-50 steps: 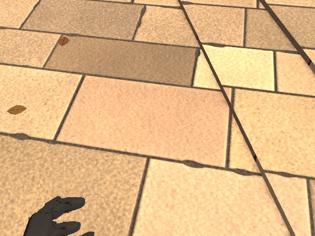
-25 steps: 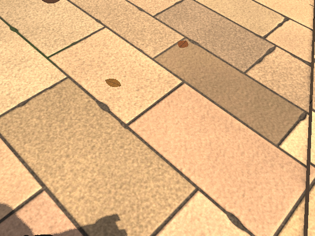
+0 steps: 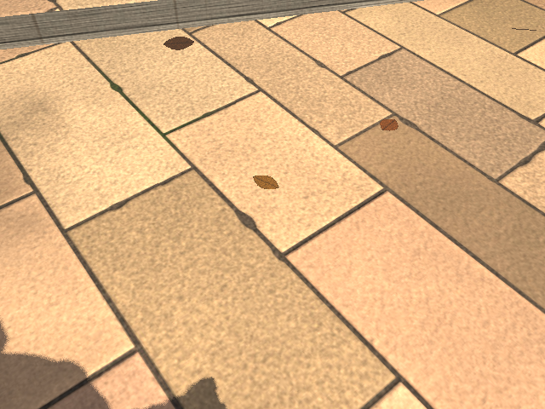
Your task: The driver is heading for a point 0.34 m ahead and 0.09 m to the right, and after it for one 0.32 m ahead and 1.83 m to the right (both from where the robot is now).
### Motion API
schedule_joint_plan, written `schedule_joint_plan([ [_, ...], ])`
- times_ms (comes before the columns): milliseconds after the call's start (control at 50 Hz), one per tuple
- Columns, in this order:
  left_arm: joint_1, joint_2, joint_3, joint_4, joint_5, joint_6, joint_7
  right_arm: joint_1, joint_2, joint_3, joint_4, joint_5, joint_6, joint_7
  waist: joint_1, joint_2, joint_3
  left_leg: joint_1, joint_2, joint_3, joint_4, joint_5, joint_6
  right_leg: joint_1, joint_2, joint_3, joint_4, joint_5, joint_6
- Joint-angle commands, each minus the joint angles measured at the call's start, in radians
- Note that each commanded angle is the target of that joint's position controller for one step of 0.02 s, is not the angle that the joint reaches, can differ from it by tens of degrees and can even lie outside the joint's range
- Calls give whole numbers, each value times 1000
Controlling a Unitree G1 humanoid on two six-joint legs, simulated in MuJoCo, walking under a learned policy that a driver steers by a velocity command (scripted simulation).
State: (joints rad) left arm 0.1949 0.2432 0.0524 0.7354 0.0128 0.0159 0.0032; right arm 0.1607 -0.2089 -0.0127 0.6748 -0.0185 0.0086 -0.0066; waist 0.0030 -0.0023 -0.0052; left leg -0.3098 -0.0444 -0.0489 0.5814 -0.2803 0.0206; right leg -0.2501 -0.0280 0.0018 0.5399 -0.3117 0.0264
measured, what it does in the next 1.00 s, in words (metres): walks ahead, turning right: right foot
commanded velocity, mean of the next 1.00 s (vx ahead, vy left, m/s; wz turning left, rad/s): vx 0.67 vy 0.00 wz -0.41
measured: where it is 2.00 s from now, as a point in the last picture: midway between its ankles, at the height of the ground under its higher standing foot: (512, 208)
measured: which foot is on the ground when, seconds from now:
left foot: down 0.00-0.78, up 0.80-1.00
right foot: down 0.00-0.34, up 0.36-0.76, down 0.78-1.00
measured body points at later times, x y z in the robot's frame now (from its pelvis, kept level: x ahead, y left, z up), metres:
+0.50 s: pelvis +0.12 +0.02 +0.01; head +0.13 +0.03 +0.46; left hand +0.27 +0.27 -0.11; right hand +0.10 -0.26 -0.11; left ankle +0.04 +0.11 -0.73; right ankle +0.10 -0.12 -0.65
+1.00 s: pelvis +0.49 -0.10 +0.00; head +0.51 -0.10 +0.45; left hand +0.62 +0.16 -0.13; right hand +0.56 -0.40 -0.08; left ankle +0.63 +0.04 -0.65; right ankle +0.44 -0.10 -0.73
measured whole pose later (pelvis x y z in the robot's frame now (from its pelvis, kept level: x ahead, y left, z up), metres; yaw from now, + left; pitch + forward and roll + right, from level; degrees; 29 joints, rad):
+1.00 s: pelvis +0.49 -0.10 +0.00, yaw -28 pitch +1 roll -1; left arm 0.43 0.31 0.07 0.84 0.01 -0.03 -0.01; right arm 0.10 -0.24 0.01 0.65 -0.07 -0.07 0.01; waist 0.04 0.00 0.03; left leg -0.68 0.15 -0.10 1.16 -0.29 -0.05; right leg -0.15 0.24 0.05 0.42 -0.27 -0.20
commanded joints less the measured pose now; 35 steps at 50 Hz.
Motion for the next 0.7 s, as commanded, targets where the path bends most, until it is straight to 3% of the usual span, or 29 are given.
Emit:
schedule_joint_plan([
  [20,-28,99,24,-61,6,-25,-5,-12,-145,-49,-47,-2,-17,0,-8,-71,-49,60,60,-70,-79,79,4,-1,-71,78,-98,145,-55],
  [100,-12,83,13,-55,5,-41,0,-11,-107,-48,-35,1,4,-5,-4,-48,-24,64,70,-86,-84,119,24,-12,-50,53,-90,118,-29],
  [120,22,89,16,-43,2,-37,3,20,-103,-51,-16,4,6,-7,1,-42,-57,64,41,-55,-68,-71,31,-1,-36,43,-96,-72,-42],
  [140,51,124,29,-37,-13,-31,7,40,-123,-62,-10,14,5,-6,4,-55,-20,6,14,-28,-37,-301,39,-28,-40,70,-113,-320,-74],
  [160,76,146,35,-39,-22,-31,12,32,-136,-68,-18,24,-4,-3,15,-69,49,-95,15,-20,-6,-416,47,-49,-80,145,-163,-508,-116],
  [180,110,168,41,-36,-29,-41,15,9,-127,-68,-35,41,-25,2,27,-114,98,-184,19,3,50,-399,50,-27,-161,273,-245,-619,-171],
  [200,112,198,50,-31,-36,-54,18,-11,-101,-65,-41,60,-49,7,19,-175,130,-222,17,73,137,-232,43,-2,-268,416,-346,-649,-227],
  [220,110,211,56,-24,-44,-63,22,-47,-105,-67,-48,59,-69,9,28,-186,166,-243,53,57,174,-155,51,-13,-329,490,-396,-595,-262],
  [240,110,205,56,-24,-43,-71,23,-56,-109,-71,-51,57,-84,12,28,-174,160,-250,76,36,194,-177,63,1,-342,492,-412,-529,-264],
  [280,47,183,47,-47,-52,-76,11,4,-88,-67,-30,61,-100,23,-17,-166,125,-127,81,62,69,-183,89,-23,-286,366,-398,-399,-223],
  [300,-4,178,46,-59,-60,-74,5,77,-86,-71,7,56,-104,28,-58,-159,100,40,52,111,-45,-85,89,-93,-220,257,-352,-332,-191],
  [320,-25,161,43,-65,-56,-72,3,175,-99,-83,60,43,-107,28,-95,-121,55,209,3,157,-77,9,70,-159,-156,167,-258,-286,-166],
  [340,-38,147,48,-49,34,-60,-13,336,-123,-82,110,-39,-92,38,-167,13,2,459,-7,132,-134,-27,66,-291,-53,56,-74,-269,-144],
  [360,-102,50,23,-102,31,-63,-21,504,-229,-110,128,-67,-96,29,-253,302,-36,641,277,-321,-326,-411,122,-553,73,-51,370,-209,-102],
  [380,-139,40,19,-149,21,-68,-24,478,-274,-110,107,-67,-95,21,-218,295,18,562,435,-671,-436,-559,198,-732,119,92,546,-212,-132],
  [400,-158,68,26,-144,15,-64,-28,391,-230,-98,93,-56,-90,12,-163,119,104,511,436,-565,-404,-532,189,-795,35,166,624,-98,-150],
  [420,-118,77,28,-121,11,-64,-40,333,-196,-86,80,-44,-95,9,-117,57,91,457,396,-455,-395,-458,149,-746,12,165,613,-10,-145],
  [440,-62,86,31,-95,15,-61,-51,285,-189,-79,73,-36,-99,6,-73,59,64,422,363,-360,-421,-400,116,-681,-4,152,597,32,-131],
  [480,-33,94,33,-64,29,-42,-73,262,-152,-60,82,-24,-110,-2,-53,95,68,359,314,-198,-464,-243,83,-623,-12,109,616,107,-98],
  [580,-191,68,11,-111,21,-23,-95,328,-132,-49,139,-20,-127,6,-64,68,160,308,265,101,-512,100,61,-646,-14,8,504,247,-85],
  [640,-301,54,-10,-155,21,-25,-112,351,-139,-43,170,-16,-129,-5,-79,61,199,304,261,217,-545,274,41,-560,-20,-116,323,280,-123],
  [660,-314,46,-17,-164,20,-26,-113,355,-147,-42,182,-16,-128,-8,-73,58,199,321,261,259,-525,436,30,-510,-7,-152,265,270,-148],
  [700,-281,55,-19,-161,16,-23,-99,361,-187,-46,196,-15,-124,-21,-34,92,132,398,269,310,-387,1052,12,-369,75,-228,210,226,-200],
])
